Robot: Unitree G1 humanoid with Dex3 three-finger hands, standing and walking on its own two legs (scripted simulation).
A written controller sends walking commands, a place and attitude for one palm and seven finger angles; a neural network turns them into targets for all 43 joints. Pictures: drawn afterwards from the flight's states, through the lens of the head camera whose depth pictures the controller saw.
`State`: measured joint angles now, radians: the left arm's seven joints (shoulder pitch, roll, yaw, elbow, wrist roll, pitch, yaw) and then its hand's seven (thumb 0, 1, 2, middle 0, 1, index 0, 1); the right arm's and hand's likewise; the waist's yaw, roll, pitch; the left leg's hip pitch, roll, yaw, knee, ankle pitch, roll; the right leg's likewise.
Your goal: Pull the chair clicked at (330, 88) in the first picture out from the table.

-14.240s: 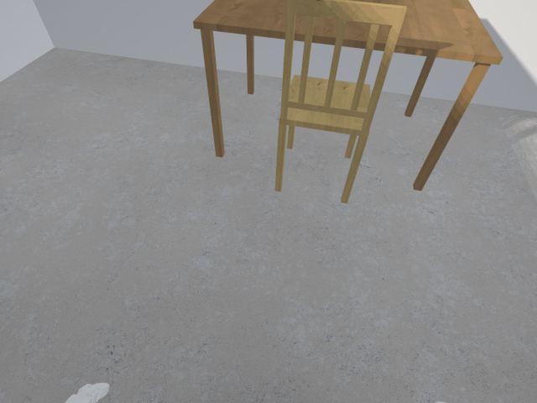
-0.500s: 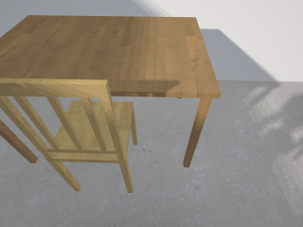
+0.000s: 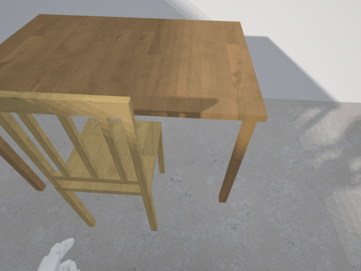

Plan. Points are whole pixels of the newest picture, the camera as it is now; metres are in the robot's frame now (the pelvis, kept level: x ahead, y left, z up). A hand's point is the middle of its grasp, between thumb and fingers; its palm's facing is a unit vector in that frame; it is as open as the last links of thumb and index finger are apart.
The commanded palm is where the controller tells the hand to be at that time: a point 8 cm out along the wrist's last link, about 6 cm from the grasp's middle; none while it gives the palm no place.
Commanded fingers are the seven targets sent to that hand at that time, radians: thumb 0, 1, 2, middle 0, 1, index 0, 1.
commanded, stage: raise the hand toward the chair's back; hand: left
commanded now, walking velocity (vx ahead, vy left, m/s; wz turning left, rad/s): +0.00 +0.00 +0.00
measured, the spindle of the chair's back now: (81, 149) +0.46 +0.34 -0.07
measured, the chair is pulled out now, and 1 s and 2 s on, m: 0.00 0.00 0.00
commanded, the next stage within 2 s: none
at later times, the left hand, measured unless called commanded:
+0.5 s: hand (80, 259) +0.16 +0.24 -0.07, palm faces +0.00 -1.00 -0.03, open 10.6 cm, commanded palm +0.13 +0.29 -0.05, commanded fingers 0.00 0.20 0.60 -0.13 -0.19 -0.13 -0.19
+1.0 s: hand (84, 250) +0.17 +0.23 -0.06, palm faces -0.04 -1.00 -0.04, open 14.9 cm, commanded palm +0.15 +0.29 -0.04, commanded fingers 0.00 -0.38 0.35 -0.07 -0.10 -0.07 -0.10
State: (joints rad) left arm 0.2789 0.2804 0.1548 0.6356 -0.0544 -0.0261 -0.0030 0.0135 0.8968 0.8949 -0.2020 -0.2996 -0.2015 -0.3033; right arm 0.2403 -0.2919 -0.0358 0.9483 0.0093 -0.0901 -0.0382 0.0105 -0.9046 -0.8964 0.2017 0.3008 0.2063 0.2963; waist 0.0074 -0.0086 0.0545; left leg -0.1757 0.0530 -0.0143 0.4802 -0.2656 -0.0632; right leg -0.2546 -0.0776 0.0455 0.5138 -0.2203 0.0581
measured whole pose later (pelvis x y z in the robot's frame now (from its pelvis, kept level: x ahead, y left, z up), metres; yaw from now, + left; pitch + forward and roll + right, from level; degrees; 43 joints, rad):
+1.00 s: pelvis -0.04 +0.01 -0.11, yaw +3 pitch +14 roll -3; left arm 0.37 0.29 0.25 -0.07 -0.31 -0.29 -0.39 0.00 -0.16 0.45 -0.09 -0.13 -0.09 -0.14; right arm 0.24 -0.23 -0.01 0.52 0.04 -0.26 -0.08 0.02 -0.90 -0.90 0.20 0.30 0.21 0.30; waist -0.01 0.00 -0.13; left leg -1.00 0.03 -0.12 1.32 -0.57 -0.06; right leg -1.00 -0.06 0.03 1.23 -0.48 0.07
